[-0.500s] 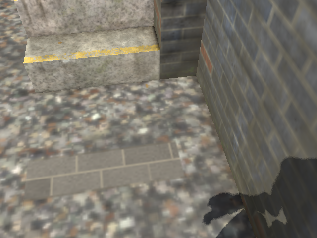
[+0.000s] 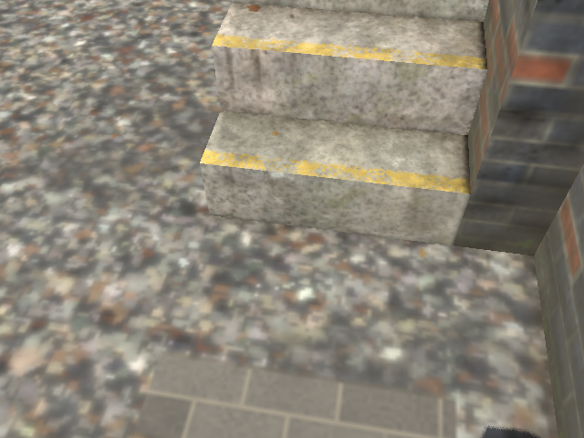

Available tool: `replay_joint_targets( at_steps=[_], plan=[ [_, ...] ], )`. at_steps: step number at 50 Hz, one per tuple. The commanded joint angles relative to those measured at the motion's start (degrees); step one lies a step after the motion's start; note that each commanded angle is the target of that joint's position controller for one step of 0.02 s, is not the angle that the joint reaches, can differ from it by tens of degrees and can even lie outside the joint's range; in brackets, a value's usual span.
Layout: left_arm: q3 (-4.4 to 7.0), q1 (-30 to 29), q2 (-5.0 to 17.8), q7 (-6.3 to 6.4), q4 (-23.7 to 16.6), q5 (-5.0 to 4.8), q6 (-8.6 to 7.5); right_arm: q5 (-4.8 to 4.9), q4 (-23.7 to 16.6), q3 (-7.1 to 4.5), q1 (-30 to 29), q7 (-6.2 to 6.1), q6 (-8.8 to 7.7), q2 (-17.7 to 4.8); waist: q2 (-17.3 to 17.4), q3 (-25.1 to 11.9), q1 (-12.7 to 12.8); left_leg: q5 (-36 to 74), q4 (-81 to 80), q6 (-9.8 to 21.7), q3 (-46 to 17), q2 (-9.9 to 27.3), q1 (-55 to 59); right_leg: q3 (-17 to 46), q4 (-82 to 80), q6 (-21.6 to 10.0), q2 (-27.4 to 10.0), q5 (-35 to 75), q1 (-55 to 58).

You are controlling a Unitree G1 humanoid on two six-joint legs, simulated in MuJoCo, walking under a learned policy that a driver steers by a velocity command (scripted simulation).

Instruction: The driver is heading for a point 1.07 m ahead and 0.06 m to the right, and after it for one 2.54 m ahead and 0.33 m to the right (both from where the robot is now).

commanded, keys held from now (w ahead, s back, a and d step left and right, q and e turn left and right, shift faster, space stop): w+q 0.04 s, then q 0.14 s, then no key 0.82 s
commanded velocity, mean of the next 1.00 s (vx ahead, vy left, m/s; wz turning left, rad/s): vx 0.14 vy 0.00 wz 0.24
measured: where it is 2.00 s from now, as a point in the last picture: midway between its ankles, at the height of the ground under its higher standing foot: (275, 366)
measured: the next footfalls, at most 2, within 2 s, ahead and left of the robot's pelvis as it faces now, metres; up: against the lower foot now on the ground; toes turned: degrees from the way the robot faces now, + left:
left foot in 0.28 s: +0.33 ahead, +0.19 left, +0.00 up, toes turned +11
right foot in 0.72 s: +0.36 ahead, -0.03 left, +0.00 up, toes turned +11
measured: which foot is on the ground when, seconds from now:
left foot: up 0.00-0.26, down 0.28-1.00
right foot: down 0.00-0.30, up 0.32-0.70, down 0.72-1.00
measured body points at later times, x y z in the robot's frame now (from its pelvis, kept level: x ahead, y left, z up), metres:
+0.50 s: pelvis +0.22 +0.10 -0.01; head +0.26 +0.13 +0.44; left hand +0.29 +0.38 -0.14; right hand +0.42 -0.12 -0.10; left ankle +0.29 +0.18 -0.74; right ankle +0.23 -0.07 -0.67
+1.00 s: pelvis +0.30 +0.10 +0.00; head +0.31 +0.11 +0.45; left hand +0.33 +0.37 -0.14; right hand +0.47 -0.12 -0.12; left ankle +0.29 +0.18 -0.74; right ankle +0.32 -0.04 -0.74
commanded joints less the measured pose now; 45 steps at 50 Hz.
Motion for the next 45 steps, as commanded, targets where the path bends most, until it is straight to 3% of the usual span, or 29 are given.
replay_joint_targets(
  at_steps=[1,5,7,9,10,11,12,13,14,15,16,17,18,19,20,22,23,25,27,30,33,35,36,37,38,39,40,45],
  plan=[
    [1.9,2.0,6.2,0.06,-0.3,-0.64,-0.63,0.37,-5.6,-0.5,-0.8,-0.42,0.08,-2.5,-6.1,2.1,0.7,2.8,-1.7,-0.7,-1.5,7.5,-13.2,15.7,-14.6,-8.4,-17.6,1.4,7.1],
    [2.28,0.5,8.2,0.88,1.5,0.03,-0.27,-0.43,-10.2,0.11,-5.7,0.41,0.82,-1.0,-7.1,4.0,-0.3,10.7,-11.7,-3.1,1.8,8.2,-15.4,3.2,-12.2,-8.5,-16.2,27.1,4.4],
    [2.05,-1.3,8.3,0.93,0.1,0.18,0.13,-0.23,-11.5,0.44,-8.2,1.18,1.34,-0.4,-7.1,3.1,0.5,19.9,-19.3,-2.7,5.3,6.7,-9.7,-3.1,-11.3,-6.5,-13.4,29.6,1.7],
    [1.94,-0.8,8.8,0.75,0.1,-1.32,0.35,0.2,-12.5,-0.27,-10.3,2.17,1.78,-1.9,-8.4,0.8,1.2,23.4,-24.1,-1.9,6.5,5.1,-5.5,-4.4,-9.5,-4.8,-13.3,28.3,3.4],
    [2.04,0.2,9.4,0.59,0.4,-2.1,0.52,0.04,-13.3,-0.53,-10.9,2.56,1.94,-2.4,-8.2,0.2,1.2,22.9,-25.9,-1.1,6.7,4.5,-4.2,-4.2,-8.2,-4.4,-14.2,27.7,4.8],
    [2.18,-0.2,10.1,0.48,0.3,-3.15,0.84,-0.78,-13.5,-1.02,-10.8,2.68,2.11,-3.3,-8.0,0.1,0.8,21.0,-27.6,0.0,7.5,3.4,-3.7,-3.6,-6.3,-4.4,-15.5,29.7,6.6],
    [2.01,0.1,10.3,0.45,0.2,-3.78,0.94,-1.88,-13.0,-1.43,-7.8,2.82,1.81,-4.0,-8.1,-1.5,-0.9,20.1,-29.5,1.3,8.5,1.7,0.2,-4.5,-1.7,-4.0,-15.4,33.8,7.6],
    [1.87,-0.3,10.2,0.46,0.2,-4.01,1.22,-2.33,-11.1,-2.52,-1.4,2.85,1.54,-5.7,-6.7,-4.8,-4.7,22.3,-32.9,3.0,9.6,-0.6,8.6,-5.7,6.6,-2.9,-14.1,36.2,6.9],
    [1.32,1.6,8.8,0.38,0.4,-3.25,1.21,-2.38,-9.1,-4.02,5.1,2.09,1.63,-8.7,-3.6,-8.9,-8.0,27.5,-34.0,4.9,8.2,-1.8,19.8,-6.2,17.3,-0.9,-11.6,32.0,2.3],
    [-0.34,5.8,3.5,0.01,-1.2,0.38,1.24,-2.53,-9.1,-4.85,6.4,0.81,1.87,-14.6,13.8,-13.1,-4.8,56.3,-32.6,9.4,-7.7,10.9,32.3,-7.1,37.9,2.9,-5.2,-11.0,-11.0],
    [-2.42,13.9,1.6,-1.47,-1.5,-0.11,1.05,-4.84,-12.2,-3.49,2.0,1.36,1.67,-15.7,17.6,-29.0,0.8,54.6,-39.0,21.8,-33.0,25.3,39.8,5.0,54.6,5.1,0.5,-31.8,-17.5],
    [-0.92,9.4,7.6,-2.03,0.1,-2.53,1.75,-4.49,-12.5,-2.54,0.4,2.23,1.91,-10.5,4.8,-29.2,-2.9,41.8,-43.7,20.1,-29.7,22.8,34.9,10.3,56.9,5.0,-2.3,-27.7,-17.6],
    [-1.11,5.8,6.6,-2.0,-0.8,-3.27,2.44,-3.38,-10.3,-1.8,-1.6,2.61,1.68,-8.5,2.7,-19.5,-1.3,34.0,-44.2,16.6,-22.4,19.9,28.8,8.3,54.3,4.5,-4.6,-23.9,-21.4],
    [-1.54,3.6,4.9,-1.14,-0.7,-2.32,3.08,-2.4,-9.8,-1.06,-5.0,2.67,1.4,-6.2,-0.9,-12.3,-0.1,31.2,-45.3,13.6,-17.3,16.8,21.4,7.8,49.7,4.6,-6.7,-20.5,-21.8],
    [-1.57,3.1,4.6,-0.44,-0.4,-1.63,3.87,-2.76,-9.7,-0.5,-7.8,2.52,1.13,-4.8,0.4,-9.5,1.4,33.1,-46.4,12.2,-13.4,15.2,14.3,8.6,45.4,4.6,-8.2,-17.1,-17.9],
    [-1.56,5.8,4.0,0.0,1.0,-1.35,4.91,-4.4,-9.3,-0.86,-10.0,2.35,0.55,-5.7,2.3,-9.0,3.5,38.4,-48.5,12.0,-8.5,12.8,8.0,7.3,41.4,4.9,-7.3,-13.2,-9.6],
    [-1.7,6.4,3.3,0.23,1.4,-1.02,4.99,-4.69,-9.0,-0.73,-10.6,2.09,0.2,-5.2,2.0,-9.5,3.8,40.5,-48.8,12.5,-6.7,12.6,7.6,7.2,38.8,5.1,-7.1,-12.4,-8.0],
    [-1.97,4.7,2.1,0.66,1.4,-0.58,5.18,-4.4,-7.9,-0.39,-10.7,1.41,0.0,-4.2,1.6,-9.4,3.4,40.3,-49.3,13.2,-5.1,12.4,8.1,7.3,32.9,5.8,-6.9,-11.2,-7.0],
    [-2.0,2.3,2.3,1.09,1.4,-0.05,5.53,-4.21,-7.1,-0.46,-11.5,0.53,0.53,-4.2,2.0,-8.0,2.4,30.5,-51.1,12.9,-4.1,11.5,7.3,7.2,27.2,6.2,-7.1,-9.8,-6.1],
    [-1.98,-0.6,2.1,1.37,1.7,-0.34,5.91,-4.27,-5.5,-0.25,-11.3,-0.14,1.35,-3.7,3.1,-4.1,1.0,10.6,-54.2,12.1,-5.2,10.5,5.5,6.9,20.4,6.3,-6.7,-7.7,-4.7],
    [-2.0,-1.0,1.7,1.17,2.6,-0.29,5.18,-3.81,-3.8,0.09,-11.3,-0.15,1.53,-2.6,2.5,-1.9,1.0,3.5,-54.1,11.1,-7.1,10.6,5.7,6.8,13.8,5.6,-6.4,-7.8,-2.8],
    [-2.3,1.1,0.9,0.68,4.1,0.47,4.28,-3.06,-2.9,0.41,-12.1,-0.12,1.65,-1.8,0.4,-2.2,3.0,3.2,-51.4,8.1,-5.8,8.6,4.7,5.8,3.8,4.2,-6.1,0.6,3.2],
    [-2.28,1.5,2.1,0.39,4.5,1.15,3.92,-3.14,-2.0,0.44,-10.4,-0.17,1.5,-1.3,-1.2,-2.5,2.5,4.2,-49.4,5.5,-4.8,6.6,4.6,7.8,1.6,3.3,-7.7,6.9,5.4],
    [-1.87,0.7,5.0,0.34,4.3,0.89,3.68,-3.81,-1.6,0.24,-8.0,-0.17,1.49,-1.4,-5.9,-2.0,0.0,3.6,-46.6,3.4,-2.5,3.3,5.1,9.3,1.6,1.9,-9.9,11.4,4.5],
    [-1.44,-1.4,5.7,0.08,5.3,0.02,3.47,-3.84,-1.7,0.12,-7.9,-0.45,1.99,-1.1,-12.3,-1.2,-1.2,5.2,-46.1,2.0,1.1,0.5,9.0,9.4,0.2,0.2,-9.0,2.0,-2.0],
    [-2.27,-2.9,2.6,-0.3,4.8,0.0,2.93,-3.89,-1.5,0.06,-10.1,-0.81,2.36,-2.1,-10.3,-0.9,-0.1,8.2,-44.3,1.7,1.1,0.6,12.9,9.6,-2.1,0.6,-8.2,-1.7,-5.0],
    [-2.7,-3.3,1.4,-0.48,5.2,0.28,2.47,-3.58,-1.4,0.0,-10.8,-1.11,2.72,-1.9,-9.1,-2.0,-0.1,11.7,-43.7,2.3,0.9,1.2,14.7,9.1,-2.8,1.5,-7.9,-1.3,-5.1],
    [-2.88,-1.4,2.3,-0.47,7.4,-0.28,1.98,-3.15,1.1,-0.3,-10.4,-0.98,3.37,-2.3,-4.8,-4.6,1.1,23.9,-43.5,3.4,-0.1,2.7,16.4,7.2,-1.3,2.6,-6.4,6.7,1.0]
  ],
)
